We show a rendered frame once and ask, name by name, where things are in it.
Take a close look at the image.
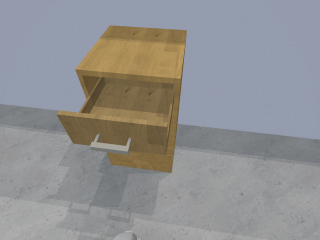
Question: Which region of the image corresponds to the drawer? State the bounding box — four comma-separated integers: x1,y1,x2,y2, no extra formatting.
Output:
56,77,176,156

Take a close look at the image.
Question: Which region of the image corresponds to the cabinet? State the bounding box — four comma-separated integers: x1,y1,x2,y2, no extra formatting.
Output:
75,25,187,173

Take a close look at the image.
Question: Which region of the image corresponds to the handle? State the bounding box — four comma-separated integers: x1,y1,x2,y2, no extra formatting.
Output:
90,133,132,155

